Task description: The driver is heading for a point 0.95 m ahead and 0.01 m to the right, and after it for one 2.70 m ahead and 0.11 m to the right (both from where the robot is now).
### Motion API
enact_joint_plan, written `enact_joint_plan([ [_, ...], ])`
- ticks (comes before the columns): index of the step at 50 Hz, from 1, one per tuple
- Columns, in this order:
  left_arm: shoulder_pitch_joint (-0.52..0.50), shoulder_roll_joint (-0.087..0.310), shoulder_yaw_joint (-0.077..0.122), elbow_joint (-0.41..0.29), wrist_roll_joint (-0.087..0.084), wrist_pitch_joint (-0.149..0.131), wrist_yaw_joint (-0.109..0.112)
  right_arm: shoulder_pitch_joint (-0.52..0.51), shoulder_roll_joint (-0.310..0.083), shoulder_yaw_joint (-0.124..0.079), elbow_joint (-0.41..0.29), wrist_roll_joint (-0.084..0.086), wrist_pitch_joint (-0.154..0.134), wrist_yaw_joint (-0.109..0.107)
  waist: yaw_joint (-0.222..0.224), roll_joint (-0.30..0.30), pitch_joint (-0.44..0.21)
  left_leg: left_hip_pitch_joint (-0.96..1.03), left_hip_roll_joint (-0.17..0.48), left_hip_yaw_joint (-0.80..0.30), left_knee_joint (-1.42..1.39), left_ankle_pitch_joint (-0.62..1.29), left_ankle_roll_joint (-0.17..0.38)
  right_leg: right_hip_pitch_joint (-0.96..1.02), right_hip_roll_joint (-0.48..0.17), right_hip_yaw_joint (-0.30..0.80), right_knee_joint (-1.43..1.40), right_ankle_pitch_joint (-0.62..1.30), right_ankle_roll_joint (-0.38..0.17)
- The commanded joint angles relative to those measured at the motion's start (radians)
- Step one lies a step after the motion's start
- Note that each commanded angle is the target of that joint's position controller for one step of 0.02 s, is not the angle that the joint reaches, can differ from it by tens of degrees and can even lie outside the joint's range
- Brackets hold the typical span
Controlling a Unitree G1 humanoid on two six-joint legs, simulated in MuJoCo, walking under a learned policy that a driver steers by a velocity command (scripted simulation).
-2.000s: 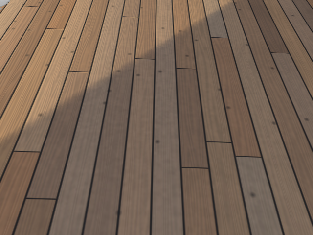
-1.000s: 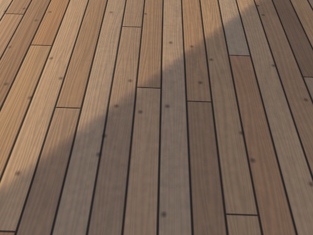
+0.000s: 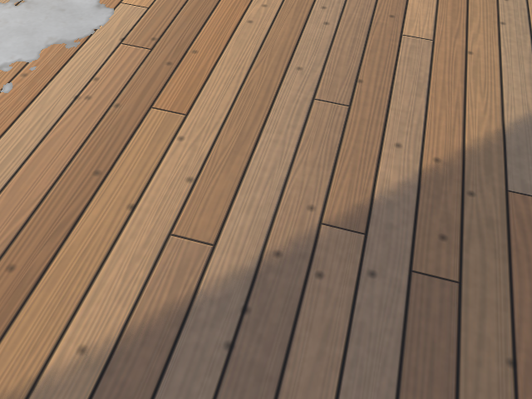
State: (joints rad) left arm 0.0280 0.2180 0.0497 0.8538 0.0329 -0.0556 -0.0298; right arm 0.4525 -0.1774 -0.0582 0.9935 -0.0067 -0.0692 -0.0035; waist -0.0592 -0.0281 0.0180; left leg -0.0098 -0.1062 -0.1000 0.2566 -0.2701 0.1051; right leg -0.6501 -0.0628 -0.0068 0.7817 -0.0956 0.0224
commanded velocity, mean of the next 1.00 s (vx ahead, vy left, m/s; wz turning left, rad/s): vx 0.49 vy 0.00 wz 0.15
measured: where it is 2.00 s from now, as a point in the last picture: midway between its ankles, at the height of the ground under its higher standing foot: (226, 274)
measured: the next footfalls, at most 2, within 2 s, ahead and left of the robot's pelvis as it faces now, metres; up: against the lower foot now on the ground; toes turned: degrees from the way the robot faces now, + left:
right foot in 0.16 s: +0.29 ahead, -0.11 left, +0.00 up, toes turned +6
left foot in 0.64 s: +0.48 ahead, +0.15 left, +0.00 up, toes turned +17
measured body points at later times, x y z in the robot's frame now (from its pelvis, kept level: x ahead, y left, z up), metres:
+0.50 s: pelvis +0.28 -0.01 +0.00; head +0.31 -0.01 +0.45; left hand +0.20 +0.23 -0.13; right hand +0.49 -0.21 -0.11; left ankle +0.37 +0.15 -0.70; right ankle +0.25 -0.12 -0.74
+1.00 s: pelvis +0.53 +0.09 +0.00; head +0.55 +0.10 +0.45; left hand +0.62 +0.35 -0.14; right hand +0.54 -0.17 -0.14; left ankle +0.44 +0.14 -0.74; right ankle +0.67 -0.04 -0.68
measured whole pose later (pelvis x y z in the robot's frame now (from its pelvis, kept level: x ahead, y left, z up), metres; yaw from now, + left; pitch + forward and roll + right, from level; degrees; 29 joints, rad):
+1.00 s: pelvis +0.53 +0.09 +0.00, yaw +5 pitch +1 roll +1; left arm 0.17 0.24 0.06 0.87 0.03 -0.01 -0.05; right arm 0.41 -0.21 -0.04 0.96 -0.02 -0.10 -0.01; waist -0.03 -0.04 0.03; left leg 0.02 -0.05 0.21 0.21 -0.25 0.06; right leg -0.67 -0.08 -0.01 0.88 -0.05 -0.05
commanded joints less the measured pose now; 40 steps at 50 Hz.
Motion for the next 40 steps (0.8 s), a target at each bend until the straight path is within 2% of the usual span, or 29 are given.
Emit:
enact_joint_plan([
  [1,-0.155,0.051,-0.001,-0.120,-0.010,-0.008,-0.003,0.051,-0.163,-0.035,-0.043,-0.002,-0.008,-0.004,-0.015,0.111,0.071,-0.051,0.233,-0.174,-0.044,0.469,0.119,0.002,0.044,-0.031,-0.119,0.084,0.001],
  [3,-0.170,0.071,0.001,-0.146,-0.016,-0.010,0.000,0.040,-0.178,-0.040,-0.053,-0.004,-0.009,-0.008,-0.010,0.114,0.068,-0.031,0.248,-0.201,-0.024,0.511,0.101,0.059,0.049,-0.016,-0.177,0.095,-0.018],
  [4,-0.143,0.084,0.004,-0.148,-0.018,-0.013,0.003,0.020,-0.188,-0.043,-0.061,-0.004,-0.009,-0.011,0.008,0.113,0.060,-0.030,0.251,-0.210,-0.004,0.537,0.085,0.118,0.054,-0.008,-0.210,0.085,-0.031],
  [5,-0.085,0.100,0.010,-0.138,-0.018,-0.017,0.008,-0.013,-0.203,-0.047,-0.073,-0.005,-0.010,-0.012,0.039,0.116,0.041,-0.042,0.246,-0.206,0.039,0.611,0.063,0.213,0.070,-0.008,-0.241,0.053,-0.045],
  [6,0.009,0.126,0.021,-0.113,-0.018,-0.022,0.018,-0.035,-0.222,-0.053,-0.082,-0.007,-0.011,-0.010,0.077,0.114,-0.005,-0.046,0.229,-0.198,0.139,0.739,0.043,0.337,0.097,-0.016,-0.251,0.004,-0.060],
  [7,0.157,0.152,0.034,-0.072,-0.018,-0.031,0.029,-0.050,-0.230,-0.057,-0.088,-0.007,-0.014,-0.004,0.142,0.074,-0.088,-0.065,0.178,-0.163,0.325,0.776,0.022,0.511,0.105,-0.027,-0.303,0.004,-0.078],
  [8,0.302,0.205,0.050,-0.058,0.004,-0.042,0.046,-0.049,-0.194,-0.049,-0.111,-0.002,-0.018,0.004,0.195,0.015,-0.203,-0.192,0.118,-0.135,0.576,0.571,0.009,0.732,-0.041,0.109,-0.318,-0.126,-0.110],
  [9,0.357,0.286,0.063,-0.072,0.037,-0.040,0.054,0.027,-0.072,-0.024,-0.147,0.028,-0.018,0.005,0.153,-0.187,-0.329,-0.460,-0.006,-0.043,0.882,-0.093,-0.012,0.964,-0.325,0.506,-0.376,-0.276,-0.178],
  [10,0.303,0.280,0.067,-0.068,0.021,-0.024,0.045,0.081,-0.136,-0.032,-0.150,0.017,-0.011,0.004,0.098,-0.280,-0.361,-0.576,-0.002,-0.024,1.035,-0.249,-0.002,0.917,-0.383,0.829,-0.515,-0.381,-0.255],
  [11,0.210,0.178,0.046,-0.090,0.011,-0.020,0.039,0.044,-0.162,-0.035,-0.130,-0.005,0.001,0.003,0.068,-0.119,-0.200,-0.616,0.071,-0.020,1.075,-0.155,-0.001,0.766,-0.348,0.700,-0.534,-0.486,-0.248],
  [12,0.165,0.107,0.028,-0.091,0.003,-0.024,0.033,-0.030,-0.148,-0.028,-0.135,-0.018,0.003,0.013,0.077,-0.010,-0.093,-0.601,0.104,-0.005,1.025,-0.079,-0.006,0.627,-0.286,0.532,-0.549,-0.415,-0.233],
  [13,0.162,0.087,0.020,-0.078,0.007,-0.029,0.031,-0.056,-0.126,-0.025,-0.140,-0.022,0.006,0.021,0.063,-0.004,-0.051,-0.570,0.126,-0.005,0.973,-0.052,-0.011,0.546,-0.238,0.415,-0.570,-0.299,-0.210],
  [14,0.186,0.084,0.016,-0.056,0.005,-0.036,0.033,-0.069,-0.119,-0.024,-0.148,-0.034,0.013,0.029,0.053,-0.038,-0.029,-0.544,0.141,-0.006,0.934,-0.048,-0.019,0.494,-0.209,0.335,-0.583,-0.190,-0.205],
  [15,0.204,0.087,0.016,-0.039,0.001,-0.046,0.030,-0.067,-0.111,-0.021,-0.146,-0.038,0.023,0.034,0.043,-0.046,-0.024,-0.522,0.143,-0.001,0.915,-0.046,-0.023,0.467,-0.189,0.276,-0.590,-0.094,-0.204],
  [17,0.252,0.098,0.018,-0.012,-0.010,-0.067,0.020,-0.089,-0.106,-0.018,-0.157,-0.038,0.034,0.040,0.036,-0.047,-0.030,-0.541,0.142,0.005,0.870,-0.030,-0.030,0.477,-0.189,0.216,-0.602,0.045,-0.221],
  [19,0.277,0.114,0.022,0.003,-0.014,-0.074,0.016,-0.166,-0.107,-0.012,-0.185,-0.038,0.037,0.046,0.040,-0.039,-0.011,-0.601,0.158,0.017,0.794,0.028,-0.044,0.494,-0.191,0.166,-0.639,0.053,-0.233],
  [21,0.293,0.113,0.021,0.014,-0.016,-0.071,0.014,-0.254,-0.101,-0.001,-0.215,-0.038,0.034,0.055,0.049,-0.036,0.012,-0.617,0.179,0.054,0.668,0.103,-0.060,0.493,-0.167,0.103,-0.665,0.048,-0.226],
  [24,0.327,0.125,0.023,0.031,-0.021,-0.064,0.011,-0.371,-0.079,0.019,-0.250,-0.030,0.027,0.065,0.075,-0.048,0.030,-0.532,0.179,0.130,0.469,0.194,-0.072,0.469,-0.129,0.025,-0.668,0.096,-0.205],
  [28,0.401,0.159,0.031,0.062,-0.019,-0.052,0.012,-0.452,-0.106,0.019,-0.280,-0.025,0.021,0.056,0.102,-0.060,0.039,-0.485,0.158,0.170,0.345,0.156,-0.056,0.566,-0.171,0.030,-0.618,0.182,-0.193],
  [30,0.409,0.170,0.033,0.074,-0.018,-0.040,0.017,-0.432,-0.116,0.014,-0.278,-0.031,0.015,0.048,0.087,-0.068,0.031,-0.430,0.133,0.185,0.292,0.095,-0.031,0.616,-0.186,0.027,-0.547,0.282,-0.183],
  [31,0.403,0.172,0.033,0.079,-0.021,-0.033,0.019,-0.360,-0.119,0.008,-0.254,-0.037,0.009,0.042,0.049,-0.055,0.002,-0.325,0.104,0.199,0.231,0.100,-0.016,0.618,-0.169,0.001,-0.448,0.396,-0.169],
  [32,0.414,0.151,0.025,0.084,-0.023,-0.028,0.020,-0.217,-0.144,-0.005,-0.200,-0.048,-0.003,0.033,-0.002,-0.011,-0.078,-0.132,0.088,0.194,0.187,0.106,0.007,0.574,-0.121,-0.044,-0.268,0.442,-0.148],
  [33,0.390,0.116,0.011,0.051,-0.024,-0.027,0.021,-0.031,-0.214,-0.026,-0.164,-0.068,-0.013,0.020,-0.081,0.078,-0.202,0.108,0.267,-0.004,0.160,0.000,0.057,0.411,-0.074,-0.087,-0.002,0.217,-0.119],
  [34,0.465,0.019,-0.010,0.012,-0.047,-0.029,0.016,0.037,-0.328,-0.054,-0.147,-0.064,-0.008,0.010,-0.053,0.336,-0.282,0.340,0.533,-0.462,0.040,-0.081,0.171,0.057,0.092,-0.129,0.330,-0.367,-0.077],
  [35,0.410,0.127,0.019,0.029,-0.024,-0.019,0.028,-0.005,-0.286,-0.049,-0.155,-0.029,0.001,0.008,-0.051,0.180,-0.226,0.264,0.522,-0.491,0.011,-0.064,0.165,-0.033,0.060,0.011,0.438,-0.410,-0.095],
  [36,0.354,0.120,0.022,0.015,-0.028,-0.021,0.022,-0.092,-0.227,-0.031,-0.166,-0.025,-0.001,0.010,-0.015,0.124,-0.115,0.154,0.477,-0.334,0.009,0.004,0.136,-0.047,0.019,0.047,0.438,-0.323,-0.108],
  [37,0.338,0.099,0.017,0.020,-0.034,-0.023,0.017,-0.145,-0.172,-0.017,-0.169,-0.026,-0.008,0.014,0.013,0.092,-0.063,0.048,0.432,-0.223,-0.026,0.095,0.103,-0.007,-0.007,0.053,0.392,-0.257,-0.108],
  [39,0.357,0.080,0.018,0.041,-0.013,0.002,0.008,-0.188,-0.119,-0.002,-0.161,-0.019,-0.022,0.008,0.059,0.117,-0.015,-0.063,0.363,-0.073,-0.080,0.163,0.046,0.064,-0.031,0.052,0.330,-0.203,-0.093],
  [40,0.363,0.069,0.019,0.047,-0.007,0.014,0.002,-0.175,-0.118,0.000,-0.152,-0.019,-0.030,0.006,0.066,0.123,-0.014,-0.082,0.357,-0.036,-0.092,0.215,0.042,0.084,-0.025,0.048,0.330,-0.183,-0.087],
])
